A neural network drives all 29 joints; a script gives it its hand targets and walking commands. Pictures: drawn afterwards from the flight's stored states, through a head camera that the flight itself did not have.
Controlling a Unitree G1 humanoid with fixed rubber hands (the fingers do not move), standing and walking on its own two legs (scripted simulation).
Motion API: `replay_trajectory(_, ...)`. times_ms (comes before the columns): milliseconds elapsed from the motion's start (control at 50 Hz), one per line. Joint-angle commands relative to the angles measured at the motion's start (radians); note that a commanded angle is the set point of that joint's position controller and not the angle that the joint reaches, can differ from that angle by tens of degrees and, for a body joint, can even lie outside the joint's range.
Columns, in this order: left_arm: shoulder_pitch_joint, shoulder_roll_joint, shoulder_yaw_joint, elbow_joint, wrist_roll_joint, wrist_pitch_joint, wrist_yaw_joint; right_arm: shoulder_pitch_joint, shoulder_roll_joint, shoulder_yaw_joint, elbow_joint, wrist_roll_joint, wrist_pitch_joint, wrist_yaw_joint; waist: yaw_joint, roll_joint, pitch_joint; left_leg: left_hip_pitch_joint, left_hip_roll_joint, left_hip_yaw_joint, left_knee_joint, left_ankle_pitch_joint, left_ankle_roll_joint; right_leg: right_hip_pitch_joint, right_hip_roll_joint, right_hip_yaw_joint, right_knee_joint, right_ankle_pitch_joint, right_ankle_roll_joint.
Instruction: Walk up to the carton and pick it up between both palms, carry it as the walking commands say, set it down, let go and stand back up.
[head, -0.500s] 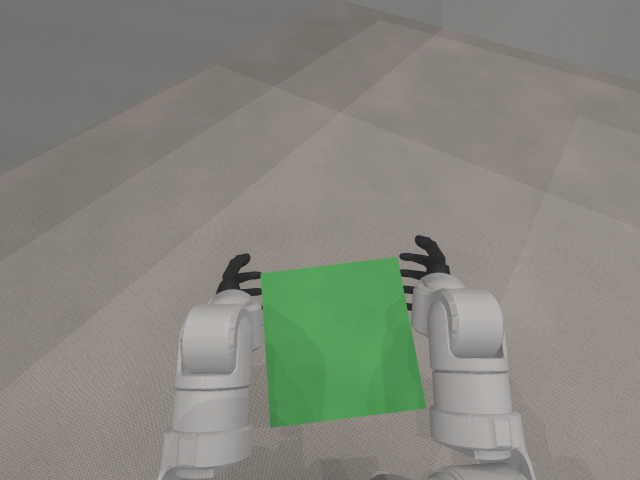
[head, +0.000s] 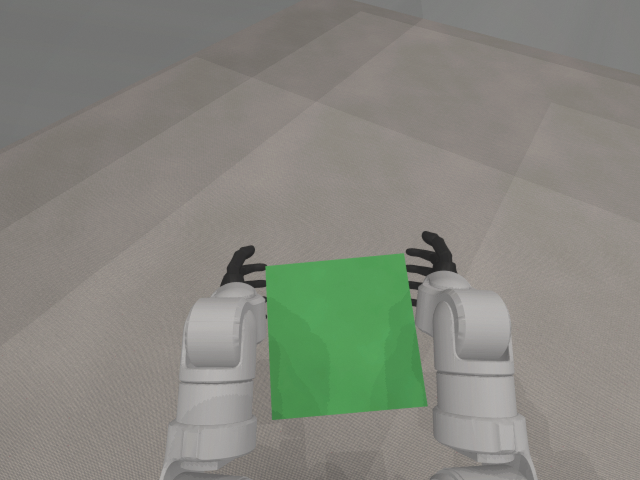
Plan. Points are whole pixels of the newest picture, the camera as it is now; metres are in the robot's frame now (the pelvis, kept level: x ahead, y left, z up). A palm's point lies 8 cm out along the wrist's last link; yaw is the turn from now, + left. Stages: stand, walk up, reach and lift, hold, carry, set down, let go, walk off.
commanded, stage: carry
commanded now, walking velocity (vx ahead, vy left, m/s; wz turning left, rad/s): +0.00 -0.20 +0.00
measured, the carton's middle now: (340, 337) +0.31 -0.02 -0.02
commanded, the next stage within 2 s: none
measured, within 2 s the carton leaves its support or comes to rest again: neither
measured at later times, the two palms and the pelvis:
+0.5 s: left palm (354, 354) +0.24 -0.02 +0.09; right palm (581, 352) +0.23 -0.26 +0.10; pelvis -0.07 -0.12 +0.01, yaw +0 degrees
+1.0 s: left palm (356, 397) +0.19 -0.02 +0.10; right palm (602, 380) +0.20 -0.25 +0.11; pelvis -0.10 -0.13 +0.01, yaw +1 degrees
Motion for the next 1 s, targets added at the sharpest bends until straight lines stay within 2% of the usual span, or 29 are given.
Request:
replay_trajectory(0, -0.562, -1.076, -0.617, -0.13, -0.451, -0.039, -0.358, -0.358, 1.122, 0.561, 0.084, 0.427, 0.026, 0.456, 0.02, 0.286, -0.341, 0.315, 0.489, -0.488, -0.232, 0.545, 0.2, -0.164, -0.053, 0.135, 0.361, -0.234, 0.04)
replay_trajectory(20, -0.573, -1.079, -0.618, -0.146, -0.47, -0.039, -0.363, -0.35, 1.119, 0.547, 0.082, 0.427, 0.023, 0.457, 0.019, 0.21, -0.334, 0.302, 0.445, -0.413, -0.234, 0.515, 0.178, -0.175, -0.051, 0.145, 0.426, -0.187, 0.045)
replay_trajectory(40, -0.616, -1.095, -0.636, -0.164, -0.499, -0.04, -0.369, -0.378, 1.123, 0.534, 0.061, 0.422, 0.016, 0.455, 0.023, 0.183, -0.328, 0.292, 0.394, -0.331, -0.23, 0.452, 0.138, -0.18, -0.074, 0.153, 0.41, -0.138, 0.056)
replay_trajectory(60, -0.628, -1.101, -0.638, -0.157, -0.509, -0.04, -0.373, -0.402, 1.124, 0.53, 0.044, 0.416, 0.01, 0.449, 0.028, 0.202, -0.33, 0.282, 0.351, -0.265, -0.211, 0.456, 0.108, -0.164, -0.081, 0.145, 0.365, -0.109, 0.067)
replay_trajectory(80, -0.635, -1.101, -0.634, -0.157, -0.52, -0.041, -0.372, -0.424, 1.111, 0.524, 0.021, 0.418, 0.004, 0.443, 0.027, 0.212, -0.347, 0.285, 0.304, -0.194, -0.183, 0.498, 0.089, -0.122, -0.061, 0.114, 0.308, -0.112, 0.081)
replay_trajectory(140, -0.572, -1.096, -0.621, -0.101, -0.526, -0.028, -0.374, -0.401, 1.077, 0.526, 0.005, 0.391, -0.002, 0.425, 0.021, 0.261, -0.373, 0.261, 0.293, -0.148, -0.153, 0.58, 0.07, 0.007, -0.02, 0.046, 0.146, -0.136, 0.097)
replay_trajectory(180, -0.534, -1.091, -0.607, -0.061, -0.52, -0.017, -0.382, -0.384, 1.064, 0.534, 0.002, 0.371, 0.0, 0.419, 0.018, 0.288, -0.384, 0.257, 0.293, -0.153, -0.114, 0.558, 0.051, 0.068, -0.003, 0.003, -0.002, -0.132, 0.098)
replay_trajectory(200, -0.515, -1.091, -0.602, -0.043, -0.517, -0.012, -0.386, -0.385, 1.061, 0.541, -0.001, 0.365, 0.003, 0.416, 0.025, 0.27, -0.392, 0.239, 0.272, -0.136, -0.072, 0.518, 0.026, 0.132, 0.007, -0.03, -0.132, -0.062, 0.095)
replay_trajectory(220, -0.508, -1.081, -0.595, -0.029, -0.514, -0.01, -0.391, -0.381, 1.06, 0.546, 0.002, 0.358, 0.006, 0.414, 0.028, 0.2, -0.395, 0.186, 0.238, -0.121, -0.007, 0.458, -0.004, 0.223, -0.014, -0.008, -0.249, -0.003, 0.091)
replay_trajectory(240, -0.504, -1.077, -0.587, -0.02, -0.507, -0.009, -0.397, -0.379, 1.062, 0.552, 0.009, 0.356, 0.006, 0.412, 0.033, 0.094, -0.394, 0.067, 0.201, -0.112, 0.081, 0.318, -0.037, 0.331, -0.12, 0.109, -0.304, 0.069, 0.066)
replay_trajectory(260, -0.474, -1.082, -0.582, 0.014, -0.492, -0.02, -0.398, -0.377, 1.063, 0.563, 0.006, 0.355, 0.01, 0.413, 0.045, -0.23, -0.394, -0.189, 0.051, -0.012, 0.202, -0.122, -0.093, 0.417, -0.325, 0.376, -0.287, 0.416, -0.035)
replay_trajectory(280, -0.481, -1.105, -0.56, -0.004, -0.477, -0.036, -0.397, -0.413, 1.115, 0.599, 0.001, 0.378, 0.009, 0.414, 0.045, -0.319, -0.408, -0.168, 0.022, -0.069, 0.361, -0.381, -0.071, 0.36, -0.333, 0.343, -0.251, 0.557, -0.107)
replay_trajectory(300, -0.52, -1.108, -0.558, -0.036, -0.48, -0.042, -0.402, -0.437, 1.133, 0.614, -0.005, 0.393, 0.003, 0.414, 0.042, -0.232, -0.403, -0.186, 0.011, -0.099, 0.443, -0.365, -0.052, 0.367, -0.316, 0.301, -0.232, 0.567, -0.118)
replay_trajectory(320, -0.539, -1.099, -0.55, -0.072, -0.478, -0.047, -0.403, -0.463, 1.133, 0.628, -0.02, 0.416, -0.001, 0.417, 0.038, -0.149, -0.403, -0.184, 0.022, -0.101, 0.452, -0.305, -0.043, 0.371, -0.302, 0.253, -0.227, 0.505, -0.105)
replay_trajectory(340, -0.556, -1.087, -0.54, -0.094, -0.474, -0.05, -0.398, -0.485, 1.128, 0.634, -0.038, 0.438, -0.001, 0.42, 0.034, -0.136, -0.399, -0.188, 0.034, -0.096, 0.408, -0.242, -0.043, 0.379, -0.28, 0.226, -0.23, 0.428, -0.091)
replay_trajectory(380, -0.577, -1.069, -0.527, -0.114, -0.459, -0.054, -0.386, -0.513, 1.13, 0.648, -0.061, 0.468, 0.008, 0.422, 0.04, -0.14, -0.409, -0.153, 0.026, -0.07, 0.301, -0.181, -0.056, 0.394, -0.256, 0.198, -0.236, 0.374, -0.092)
replay_trajectory(440, -0.541, -1.048, -0.532, -0.11, -0.437, -0.049, -0.367, -0.472, 1.115, 0.617, 0.001, 0.47, 0.03, 0.427, 0.051, -0.131, -0.438, -0.028, -0.006, -0.064, 0.088, -0.178, -0.038, 0.411, -0.28, 0.229, -0.247, 0.366, -0.104)
replay_trajectory(460, -0.534, -1.043, -0.541, -0.109, -0.436, -0.047, -0.364, -0.448, 1.116, 0.607, 0.027, 0.464, 0.035, 0.43, 0.046, -0.112, -0.443, 0.031, -0.01, -0.053, -0.039, -0.119, -0.028, 0.413, -0.275, 0.222, -0.233, 0.38, -0.098)
replay_trajectory(480, -0.523, -1.039, -0.55, -0.102, -0.434, -0.045, -0.362, -0.434, 1.119, 0.602, 0.043, 0.459, 0.037, 0.435, 0.04, -0.093, -0.446, 0.116, -0.003, -0.037, -0.2, 0.001, -0.026, 0.398, -0.25, 0.194, -0.211, 0.386, -0.077)
replay_trajectory(500, -0.509, -1.039, -0.557, -0.082, -0.431, -0.046, -0.362, -0.424, 1.121, 0.596, 0.061, 0.453, 0.039, 0.44, 0.042, -0.089, -0.46, 0.219, 0.05, -0.08, -0.253, 0.088, -0.024, 0.345, -0.228, 0.185, -0.195, 0.365, -0.041)
replay_trajectory(520, -0.504, -1.042, -0.561, -0.063, -0.423, -0.045, -0.362, -0.412, 1.126, 0.591, 0.088, 0.441, 0.037, 0.449, 0.042, -0.017, -0.457, 0.261, 0.132, -0.17, -0.213, 0.088, -0.005, 0.278, -0.183, 0.161, -0.181, 0.317, 0.006)
replay_trajectory(540, -0.54, -1.053, -0.584, -0.096, -0.441, -0.045, -0.368, -0.396, 1.115, 0.575, 0.095, 0.43, 0.03, 0.454, 0.037, 0.123, -0.42, 0.203, 0.198, -0.232, -0.203, 0.14, 0.017, 0.255, -0.144, 0.121, -0.148, 0.214, 0.019)
replay_trajectory(560, -0.578, -1.059, -0.595, -0.111, -0.453, -0.044, -0.373, -0.4, 1.115, 0.559, 0.101, 0.427, 0.029, 0.454, 0.037, 0.159, -0.394, 0.166, 0.195, -0.208, -0.214, 0.128, 0.015, 0.259, -0.133, 0.114, -0.16, 0.137, 0.017)
replay_trajectory(580, -0.584, -1.06, -0.594, -0.11, -0.464, -0.04, -0.378, -0.389, 1.113, 0.545, 0.11, 0.425, 0.029, 0.453, 0.039, 0.155, -0.372, 0.128, 0.179, -0.184, -0.223, 0.054, 0.004, 0.271, -0.13, 0.113, -0.181, 0.104, 0.014)
replay_trajectory(620, -0.605, -1.062, -0.59, -0.086, -0.483, -0.032, -0.389, -0.405, 1.114, 0.54, 0.106, 0.417, 0.028, 0.448, 0.037, 0.083, -0.34, 0.085, 0.123, -0.136, -0.18, -0.064, -0.015, 0.259, -0.159, 0.171, -0.256, 0.044, 0.008)
replay_trajectory(660, -0.609, -1.065, -0.583, -0.045, -0.494, -0.026, -0.398, -0.422, 1.106, 0.535, 0.113, 0.405, 0.028, 0.441, 0.034, 0.012, -0.322, 0.104, 0.069, -0.101, -0.111, -0.082, -0.025, 0.202, -0.211, 0.257, -0.358, -0.099, 0.008)
replay_trajectory(720, -0.613, -1.067, -0.568, 0.003, -0.503, -0.022, -0.407, -0.455, 1.104, 0.534, 0.113, 0.4, 0.026, 0.436, 0.032, -0.025, -0.304, 0.123, 0.051, -0.095, -0.1, -0.061, -0.021, 0.157, -0.22, 0.262, -0.407, -0.175, 0.017)
replay_trajectory(800, -0.613, -1.063, -0.546, 0.025, -0.496, -0.024, -0.407, -0.489, 1.107, 0.542, 0.105, 0.413, 0.022, 0.438, 0.034, -0.036, -0.315, 0.118, 0.056, -0.104, -0.136, -0.04, -0.011, 0.171, -0.196, 0.216, -0.39, -0.163, 0.022)
replay_trajectory(980, -0.622, -1.054, -0.543, -0.013, -0.476, -0.03, -0.392, -0.478, 1.117, 0.543, 0.119, 0.436, 0.03, 0.446, 0.039, 0.017, -0.345, 0.085, 0.087, -0.146, -0.203, -0.011, -0.003, 0.229, -0.166, 0.166, -0.298, -0.027, 0.004)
